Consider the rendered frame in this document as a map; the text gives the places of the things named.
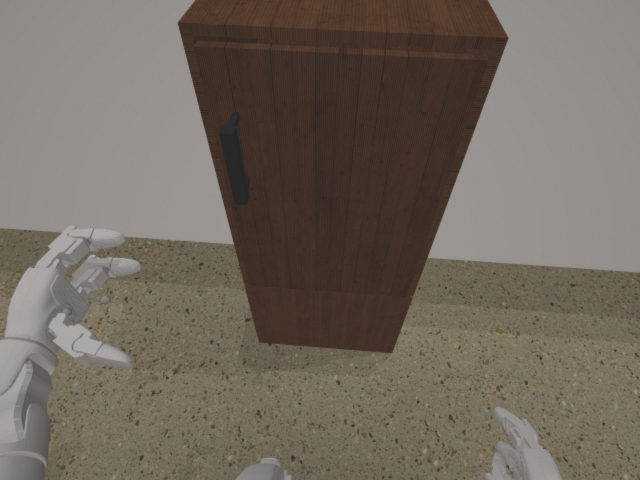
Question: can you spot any robot left shin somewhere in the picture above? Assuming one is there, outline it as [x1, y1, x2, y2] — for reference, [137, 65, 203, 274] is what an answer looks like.
[260, 458, 281, 467]

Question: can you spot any robot right hand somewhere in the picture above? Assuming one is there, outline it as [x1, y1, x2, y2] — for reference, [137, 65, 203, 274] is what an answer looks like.
[486, 407, 562, 480]

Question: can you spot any cupboard door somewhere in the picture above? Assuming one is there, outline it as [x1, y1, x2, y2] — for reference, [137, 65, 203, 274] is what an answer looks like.
[193, 41, 489, 297]

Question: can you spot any left robot forearm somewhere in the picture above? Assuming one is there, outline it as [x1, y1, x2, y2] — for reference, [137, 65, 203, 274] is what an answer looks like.
[0, 338, 59, 480]

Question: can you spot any handle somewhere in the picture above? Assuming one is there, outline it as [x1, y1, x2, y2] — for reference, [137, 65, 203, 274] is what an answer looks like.
[219, 112, 250, 205]

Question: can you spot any robot left hand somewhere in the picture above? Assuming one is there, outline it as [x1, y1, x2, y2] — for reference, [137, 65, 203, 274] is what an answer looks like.
[4, 225, 142, 368]

